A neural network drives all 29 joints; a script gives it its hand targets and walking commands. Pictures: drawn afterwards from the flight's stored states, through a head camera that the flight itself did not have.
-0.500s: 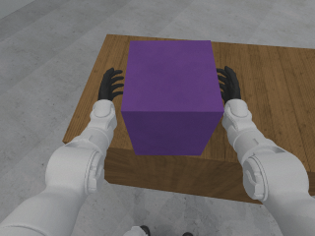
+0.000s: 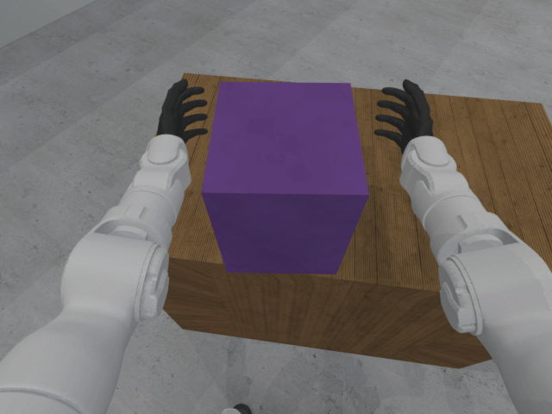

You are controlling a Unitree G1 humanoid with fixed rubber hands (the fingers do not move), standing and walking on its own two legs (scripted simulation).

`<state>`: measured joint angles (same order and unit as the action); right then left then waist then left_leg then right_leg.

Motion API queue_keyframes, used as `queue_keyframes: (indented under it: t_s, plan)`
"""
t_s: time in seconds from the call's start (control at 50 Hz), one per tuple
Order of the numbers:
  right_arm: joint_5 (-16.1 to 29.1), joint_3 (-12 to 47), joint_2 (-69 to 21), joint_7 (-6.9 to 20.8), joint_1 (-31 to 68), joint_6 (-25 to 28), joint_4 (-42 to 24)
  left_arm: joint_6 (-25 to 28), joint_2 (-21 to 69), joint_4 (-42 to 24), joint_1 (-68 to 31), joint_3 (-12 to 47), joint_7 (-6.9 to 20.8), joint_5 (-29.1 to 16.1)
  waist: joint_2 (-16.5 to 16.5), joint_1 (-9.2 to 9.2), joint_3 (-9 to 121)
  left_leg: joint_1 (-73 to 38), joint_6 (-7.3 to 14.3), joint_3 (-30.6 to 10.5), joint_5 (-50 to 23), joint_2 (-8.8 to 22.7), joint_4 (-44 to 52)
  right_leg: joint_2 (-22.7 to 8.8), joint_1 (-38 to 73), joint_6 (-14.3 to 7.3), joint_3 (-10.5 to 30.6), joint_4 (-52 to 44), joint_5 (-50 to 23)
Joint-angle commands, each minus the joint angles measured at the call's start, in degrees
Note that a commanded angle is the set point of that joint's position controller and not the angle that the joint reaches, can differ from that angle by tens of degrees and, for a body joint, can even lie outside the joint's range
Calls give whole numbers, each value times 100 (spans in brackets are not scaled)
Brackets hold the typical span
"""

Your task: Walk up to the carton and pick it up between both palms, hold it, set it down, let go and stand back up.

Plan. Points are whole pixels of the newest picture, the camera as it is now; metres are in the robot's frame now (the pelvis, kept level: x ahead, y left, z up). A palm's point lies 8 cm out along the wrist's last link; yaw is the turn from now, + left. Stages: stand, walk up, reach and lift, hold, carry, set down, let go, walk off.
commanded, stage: set down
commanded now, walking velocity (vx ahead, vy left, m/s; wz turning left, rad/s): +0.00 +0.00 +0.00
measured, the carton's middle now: (283, 186) +0.46 +0.03 +0.01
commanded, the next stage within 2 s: none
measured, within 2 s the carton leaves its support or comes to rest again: neither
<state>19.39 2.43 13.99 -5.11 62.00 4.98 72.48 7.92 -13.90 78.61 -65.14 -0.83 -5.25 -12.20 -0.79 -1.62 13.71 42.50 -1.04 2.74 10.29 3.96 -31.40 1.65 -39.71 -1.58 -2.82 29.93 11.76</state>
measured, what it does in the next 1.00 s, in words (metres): stands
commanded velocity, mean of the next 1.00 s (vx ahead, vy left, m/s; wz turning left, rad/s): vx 0.00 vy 0.00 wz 0.00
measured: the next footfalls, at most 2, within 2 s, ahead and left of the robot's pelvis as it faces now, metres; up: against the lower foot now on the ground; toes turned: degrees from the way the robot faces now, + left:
none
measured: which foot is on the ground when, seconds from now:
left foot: down 0.00-1.00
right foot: down 0.00-1.00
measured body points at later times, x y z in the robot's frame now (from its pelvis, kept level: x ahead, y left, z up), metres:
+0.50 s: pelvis +0.00 +0.00 +0.02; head +0.04 +0.02 +0.46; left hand +0.43 +0.21 +0.11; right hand +0.45 -0.15 +0.12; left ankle +0.03 +0.13 -0.72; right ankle +0.01 -0.10 -0.72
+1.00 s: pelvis +0.01 +0.00 +0.02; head +0.03 +0.02 +0.47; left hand +0.37 +0.20 +0.04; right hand +0.37 -0.16 +0.05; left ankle +0.03 +0.13 -0.72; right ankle +0.01 -0.10 -0.72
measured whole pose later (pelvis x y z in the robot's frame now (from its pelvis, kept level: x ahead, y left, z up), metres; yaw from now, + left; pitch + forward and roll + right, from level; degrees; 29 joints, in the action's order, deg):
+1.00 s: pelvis +0.01 +0.00 +0.02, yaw +1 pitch +6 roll -1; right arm 13.6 2.4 7.5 -6.9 25.3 13.2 49.4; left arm 9.2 -6.1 45.7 -24.3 -6.5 -3.3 -1.9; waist -1.3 -0.3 3.6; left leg 20.3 -0.9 2.0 10.4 2.7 -25.2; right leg 1.3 -17.0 -1.2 -2.2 22.8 11.4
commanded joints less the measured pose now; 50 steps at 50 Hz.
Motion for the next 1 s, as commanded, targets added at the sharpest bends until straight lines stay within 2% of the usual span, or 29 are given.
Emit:
queue_keyframes:
  t_s: [0.0,0.04,0.08,0.1,0.12,0.14,0.22,0.24,0.26,0.28,0.32,0.34,0.36,0.4,0.42,0.48,0.52,0.54,0.64,0.68,0.72,0.76,0.78,0.8,0.84,0.88,0.9,0.94,0.98]
  plan:
    - [26,14,853,-81,3218,52,-1398,29,-1021,-1164,-3074,-107,-18,-98,-215,-85,4267,-2315,-85,59,-1761,-359,8,-25,2378,442,177,-75,-2795]
    - [-28,-88,901,-154,3130,-75,-1280,-135,-1023,-1162,-3080,-105,18,-1,-80,120,4149,-2323,-121,53,-1761,-386,105,-41,2597,439,190,-94,-3068]
    - [16,-88,964,-214,3078,-173,-1321,-320,-990,-1348,-3036,-137,2,90,112,81,4153,-2702,-145,27,-1871,-366,168,-2,2599,432,159,-192,-2973]
    - [18,-115,929,-248,2967,-232,-1338,-428,-958,-1449,-2957,-162,-6,145,179,166,4031,-2929,-199,12,-2007,-370,177,23,2530,402,131,-279,-2960]
    - [85,-23,905,-264,2955,-296,-1368,-533,-911,-1526,-2872,-198,-11,139,140,55,3898,-3080,-210,-11,-2141,-350,168,59,2435,389,99,-338,-2912]
    - [57,-91,942,-286,2916,-365,-1462,-646,-888,-1718,-2856,-138,4,143,263,162,3917,-3243,-238,-17,-2217,-358,162,65,2385,389,98,-382,-2954]
    - [37,-111,934,-304,2594,-551,-1655,-963,-880,-2152,-2483,-304,-37,354,330,47,3608,-3674,-271,-3,-2257,-343,280,153,2280,331,-4,-644,-2454]
    - [43,-68,849,-310,2506,-605,-1717,-1034,-866,-2175,-2312,-368,-36,385,165,-27,3372,-3607,-240,24,-2203,-342,331,143,2397,334,35,-692,-2417]
    - [77,21,789,-317,2168,-629,-1705,-1117,-764,-2160,-1932,-390,-7,445,216,-55,3124,-3581,-209,4,-2187,-336,412,133,2530,331,51,-725,-2421]
    - [69,-20,762,-342,1984,-632,-1795,-1145,-777,-2377,-1804,-430,21,544,276,-2,3017,-3556,-222,15,-2271,-359,438,126,2675,356,93,-745,-2546]
    - [123,3,707,-325,1721,-612,-1869,-1163,-675,-2594,-1518,-499,70,598,371,-88,2731,-3630,-238,9,-2161,-367,518,111,2674,308,95,-833,-2223]
    - [111,-7,671,-323,1695,-621,-1767,-1167,-709,-2635,-1501,-485,84,614,343,-46,2484,-3592,-208,3,-2004,-355,579,136,2606,308,88,-899,-1935]
    - [71,-44,624,-319,1728,-614,-1828,-1153,-714,-2645,-1527,-503,89,614,245,-38,2394,-3571,-190,-2,-1813,-376,612,132,2531,282,68,-965,-1690]
    - [-18,-80,579,-312,1061,-391,-2191,-988,-511,-3034,-792,-616,105,694,227,-55,2528,-3809,-173,11,-1989,-369,580,151,2659,286,60,-952,-1743]
    - [-185,-318,727,-321,1672,-331,-2444,-903,-692,-3190,-1420,-595,102,641,359,23,2672,-3638,-198,44,-1808,-389,551,114,2443,290,68,-943,-1519]
    - [-321,-259,433,-274,1004,-206,-2566,-699,-306,-3251,-692,-480,115,598,188,142,2357,-3675,-168,-57,-1645,-377,576,105,2470,229,72,-951,-1368]
    - [-455,-452,474,-272,1118,-85,-2780,-497,-465,-3496,-936,-541,59,611,385,124,2615,-3640,-184,-16,-1429,-377,559,89,2294,198,57,-953,-991]
    - [-429,-332,318,-252,661,-48,-2748,-403,-338,-3518,-547,-562,27,599,271,76,2446,-3688,-144,-24,-1466,-393,536,100,2325,192,85,-962,-1000]
    - [-598,-522,311,-294,442,252,-3124,-6,-290,-3682,-313,-433,45,473,303,276,2781,-3613,-150,-71,-1554,-393,359,80,2324,194,136,-848,-1205]
    - [-614,-582,226,-285,439,340,-3134,97,-225,-3721,-261,-399,-3,470,460,220,2805,-3685,-192,-92,-1534,-402,326,74,2115,159,93,-827,-969]
    - [-669,-464,138,-252,84,401,-3145,126,-145,-3712,167,-431,-15,520,272,139,2719,-3771,-170,-117,-1620,-397,334,105,2153,140,80,-847,-1001]
    - [-579,-294,38,-250,-715,529,-2987,136,12,-3802,1056,-566,21,810,283,72,2510,-3946,-181,-114,-1947,-409,333,126,2453,161,118,-814,-1394]
    - [-594,-340,72,-265,-723,600,-3040,138,-32,-3860,981,-526,71,805,305,201,2453,-3963,-176,-86,-1957,-445,345,127,2454,178,109,-859,-1398]
    - [-576,-274,91,-279,-751,626,-3053,117,-15,-3832,1136,-597,88,877,270,100,2192,-3923,-187,-71,-2055,-438,350,137,2448,185,122,-861,-1439]
    - [-510,-167,58,-267,-1090,797,-3180,147,88,-3998,1587,-628,126,925,205,46,1956,-3943,-179,-63,-2120,-468,418,145,2618,186,132,-882,-1513]
    - [-596,-157,-9,-237,-1388,920,-3198,220,109,-4086,1922,-662,146,996,98,55,1654,-3868,-150,-79,-2001,-488,482,139,2659,201,130,-927,-1393]
    - [-577,-45,-140,-195,-1937,1029,-3026,273,296,-4095,2516,-715,183,1115,29,-3,1344,-3938,-134,-82,-2047,-476,535,139,2819,185,154,-955,-1505]
    - [-606,-112,-68,-151,-1706,1167,-3179,433,167,-4250,2222,-657,223,1055,105,99,1180,-3767,-107,-94,-1753,-483,594,82,2746,182,187,-1022,-1188]
    - [-677,-140,-163,-104,-1937,1234,-3404,601,148,-4334,2433,-626,180,1014,54,44,1060,-3745,-75,-90,-1428,-482,662,58,2722,175,207,-1061,-873]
